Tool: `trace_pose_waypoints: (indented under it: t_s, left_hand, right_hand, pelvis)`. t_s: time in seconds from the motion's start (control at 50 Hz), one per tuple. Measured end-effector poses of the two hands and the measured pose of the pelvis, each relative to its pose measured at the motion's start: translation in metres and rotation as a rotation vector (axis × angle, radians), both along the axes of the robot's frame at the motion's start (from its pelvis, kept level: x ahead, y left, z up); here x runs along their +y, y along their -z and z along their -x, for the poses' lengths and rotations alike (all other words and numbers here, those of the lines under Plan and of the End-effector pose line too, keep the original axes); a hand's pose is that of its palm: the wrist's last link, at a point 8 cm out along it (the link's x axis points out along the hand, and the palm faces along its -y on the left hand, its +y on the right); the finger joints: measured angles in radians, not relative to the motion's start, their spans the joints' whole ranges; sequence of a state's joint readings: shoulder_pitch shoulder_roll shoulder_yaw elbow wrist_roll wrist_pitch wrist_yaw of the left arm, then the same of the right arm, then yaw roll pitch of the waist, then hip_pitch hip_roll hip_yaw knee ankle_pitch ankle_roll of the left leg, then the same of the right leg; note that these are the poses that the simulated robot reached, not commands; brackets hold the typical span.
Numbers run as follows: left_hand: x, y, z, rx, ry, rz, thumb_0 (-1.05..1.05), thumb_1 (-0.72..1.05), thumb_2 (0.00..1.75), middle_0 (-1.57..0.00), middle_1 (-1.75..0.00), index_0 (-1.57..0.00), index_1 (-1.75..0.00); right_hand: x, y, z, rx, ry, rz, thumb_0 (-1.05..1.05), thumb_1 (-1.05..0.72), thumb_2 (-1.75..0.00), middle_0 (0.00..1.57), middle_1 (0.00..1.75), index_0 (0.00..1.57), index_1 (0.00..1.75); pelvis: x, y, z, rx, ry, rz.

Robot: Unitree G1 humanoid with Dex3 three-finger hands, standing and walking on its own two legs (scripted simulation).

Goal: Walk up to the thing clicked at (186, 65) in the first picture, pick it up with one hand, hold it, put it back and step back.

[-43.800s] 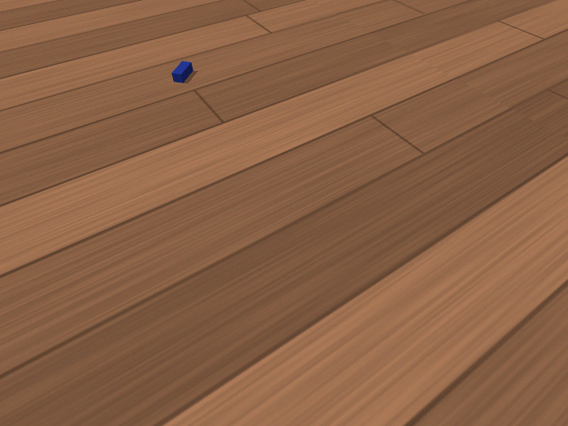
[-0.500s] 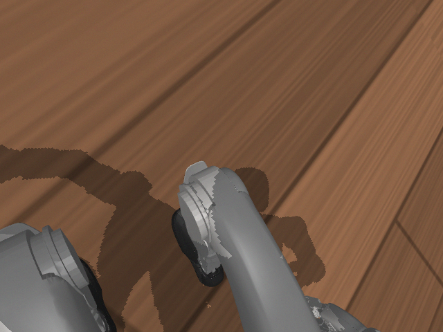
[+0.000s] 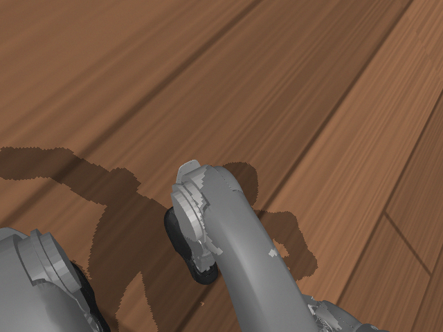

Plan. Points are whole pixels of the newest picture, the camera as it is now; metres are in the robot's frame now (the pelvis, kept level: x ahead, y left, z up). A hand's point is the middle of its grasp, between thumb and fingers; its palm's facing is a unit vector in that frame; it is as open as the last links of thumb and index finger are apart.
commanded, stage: open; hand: left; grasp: from above
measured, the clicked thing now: out of the picture +0.38 +0.46 -0.30
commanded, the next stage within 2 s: withdraw in 0.94 s
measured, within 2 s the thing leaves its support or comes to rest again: rests again in 0.72 s
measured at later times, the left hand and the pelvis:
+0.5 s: hand out of the picture +0.44 +0.35 -0.23, palm faces +0.02 -0.46 -0.89, open 10.9 cm; pelvis +0.00 +0.00 +0.00, yaw -1 degrees
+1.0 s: hand out of the picture +0.43 +0.35 -0.23, palm faces +0.02 -0.46 -0.89, open 12.0 cm; pelvis +0.00 +0.00 +0.00, yaw -1 degrees
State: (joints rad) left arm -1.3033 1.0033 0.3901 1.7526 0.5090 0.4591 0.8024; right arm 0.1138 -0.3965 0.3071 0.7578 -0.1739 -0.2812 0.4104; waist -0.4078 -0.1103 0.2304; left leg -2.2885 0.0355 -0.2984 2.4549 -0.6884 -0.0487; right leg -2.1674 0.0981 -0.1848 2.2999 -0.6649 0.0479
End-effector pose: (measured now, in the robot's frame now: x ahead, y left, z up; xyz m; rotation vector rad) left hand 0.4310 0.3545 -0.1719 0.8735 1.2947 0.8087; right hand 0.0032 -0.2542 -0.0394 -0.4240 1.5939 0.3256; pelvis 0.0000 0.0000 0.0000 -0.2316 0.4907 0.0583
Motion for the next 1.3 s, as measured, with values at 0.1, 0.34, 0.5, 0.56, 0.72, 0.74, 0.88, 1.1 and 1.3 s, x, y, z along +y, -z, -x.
trace_pose_waypoints:
  t_s: [0.1, 0.34, 0.5, 0.56, 0.72, 0.74, 0.88, 1.1, 1.3]
  left_hand:
    - [-0.005, 0.005, 0.0, 0.001, -0.001, 0.015, 0.0, 0.3, 0.4, -0.84, -0.35, -0.78, -0.36]
    - [-0.001, 0.001, -0.003, -0.012, 0.0, -0.007, 0.0, 0.06, 0.58, -0.69, -0.48, -0.59, -0.5]
    - [-0.001, 0.001, -0.001, -0.005, -0.002, 0.005, 0.0, -0.03, 0.65, -0.59, -0.57, -0.51, -0.58]
    - [-0.001, 0.002, 0.0, -0.003, -0.001, 0.008, 0.0, -0.05, 0.68, -0.57, -0.6, -0.49, -0.62]
    - [0.0, 0.001, 0.001, -0.006, 0.002, 0.009, 0.0, -0.12, 0.73, -0.5, -0.68, -0.42, -0.69]
    - [0.0, 0.001, 0.001, -0.006, 0.003, 0.009, 0.0, -0.13, 0.73, -0.5, -0.69, -0.42, -0.69]
    - [-0.001, 0.002, 0.001, -0.003, 0.003, 0.004, 0.0, -0.16, 0.77, -0.46, -0.74, -0.38, -0.74]
    - [0.0, 0.002, 0.0, -0.007, -0.005, 0.008, 0.0, -0.2, 0.81, -0.41, -0.8, -0.34, -0.79]
    - [0.016, -0.015, -0.011, -0.062, 0.012, -0.015, 0.0, -0.27, 0.8, -0.37, -0.82, -0.31, -0.79]
  right_hand:
    - [0.0, -0.003, 0.0, -0.004, -0.001, 0.005, -0.01, -0.92, -0.91, 0.2, 0.3, 0.2, 0.3]
    - [0.0, -0.004, -0.003, -0.013, -0.002, 0.001, -0.01, -0.92, -0.91, 0.2, 0.3, 0.2, 0.3]
    - [0.001, -0.003, -0.005, -0.028, -0.001, 0.002, -0.01, -0.92, -0.91, 0.2, 0.3, 0.2, 0.3]
    - [0.002, -0.004, -0.005, -0.03, -0.002, 0.002, -0.01, -0.92, -0.91, 0.2, 0.3, 0.2, 0.3]
    - [0.003, -0.005, -0.004, -0.031, -0.002, 0.003, -0.01, -0.92, -0.91, 0.2, 0.3, 0.2, 0.3]
    - [0.003, -0.005, -0.004, -0.03, -0.002, 0.004, -0.01, -0.92, -0.91, 0.2, 0.3, 0.2, 0.3]
    - [0.001, -0.006, -0.002, -0.028, -0.001, 0.009, -0.01, -0.92, -0.91, 0.2, 0.3, 0.2, 0.3]
    - [0.002, -0.007, -0.002, -0.023, -0.005, 0.008, 0.0, -0.92, -0.91, 0.2, 0.3, 0.2, 0.3]
    - [0.002, -0.008, -0.01, -0.049, -0.003, 0.017, 0.0, -0.92, -0.91, 0.2, 0.3, 0.2, 0.3]
  pelvis:
    - [0.0, 0.0, 0.0, -0.002, 0.004, 0.004]
    - [0.0, -0.001, 0.0, -0.006, 0.003, 0.007]
    - [0.001, -0.001, 0.001, -0.005, 0.008, 0.009]
    - [0.001, -0.001, 0.001, -0.009, 0.007, 0.009]
    - [0.0, -0.002, 0.001, -0.011, 0.006, 0.01]
    - [0.0, -0.002, 0.001, -0.011, 0.005, 0.01]
    - [0.001, -0.002, 0.001, -0.011, 0.007, 0.012]
    - [0.001, -0.003, 0.001, -0.01, 0.006, 0.011]
    - [0.002, -0.006, 0.002, 0.003, 0.004, 0.013]
